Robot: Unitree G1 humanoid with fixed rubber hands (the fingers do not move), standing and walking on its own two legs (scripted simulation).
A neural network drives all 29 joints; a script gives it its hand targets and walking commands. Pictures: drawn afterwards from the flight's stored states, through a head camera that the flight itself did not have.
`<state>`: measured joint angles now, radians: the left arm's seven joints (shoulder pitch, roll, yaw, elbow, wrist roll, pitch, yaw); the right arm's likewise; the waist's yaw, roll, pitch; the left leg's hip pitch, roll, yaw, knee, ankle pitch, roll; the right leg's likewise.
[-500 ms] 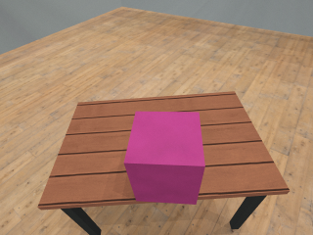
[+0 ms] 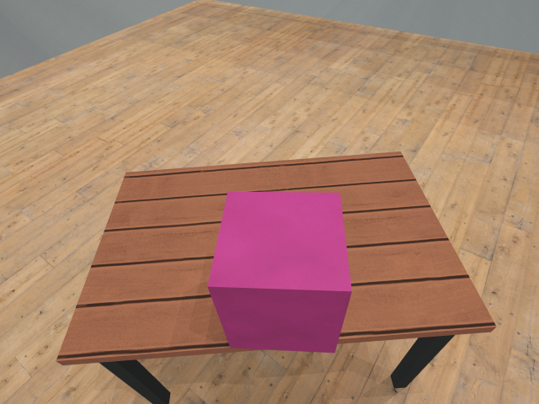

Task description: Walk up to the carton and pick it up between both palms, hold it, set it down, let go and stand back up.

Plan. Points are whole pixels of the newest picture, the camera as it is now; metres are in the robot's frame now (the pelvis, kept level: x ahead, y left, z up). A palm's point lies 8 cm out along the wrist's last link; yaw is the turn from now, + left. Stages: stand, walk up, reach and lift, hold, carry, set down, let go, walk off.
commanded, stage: stand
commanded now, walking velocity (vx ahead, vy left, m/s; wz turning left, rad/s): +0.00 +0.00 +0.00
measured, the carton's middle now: (282, 274) +0.39 +0.00 -0.08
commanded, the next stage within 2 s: none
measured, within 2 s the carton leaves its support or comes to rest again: neither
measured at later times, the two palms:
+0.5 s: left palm out of the picture +0.02 +0.22 -0.14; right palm out of the picture +0.03 -0.22 -0.14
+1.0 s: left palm out of the picture +0.03 +0.22 -0.14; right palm out of the picture +0.03 -0.22 -0.14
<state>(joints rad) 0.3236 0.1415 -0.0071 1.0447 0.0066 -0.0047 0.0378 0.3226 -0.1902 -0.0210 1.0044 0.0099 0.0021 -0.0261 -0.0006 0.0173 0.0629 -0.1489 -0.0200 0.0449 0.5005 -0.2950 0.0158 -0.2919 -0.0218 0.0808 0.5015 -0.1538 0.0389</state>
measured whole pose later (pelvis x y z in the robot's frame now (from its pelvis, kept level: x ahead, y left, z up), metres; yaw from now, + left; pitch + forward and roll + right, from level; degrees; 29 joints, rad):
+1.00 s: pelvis +0.03 +0.00 +0.00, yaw +0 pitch -3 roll +0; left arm 0.27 0.14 -0.03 1.11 0.01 0.00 0.05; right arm 0.31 -0.16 0.00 1.03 0.01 0.00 -0.04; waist 0.00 0.01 0.07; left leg -0.09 -0.01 0.05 0.46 -0.32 0.02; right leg -0.24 -0.01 0.08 0.48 -0.19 0.04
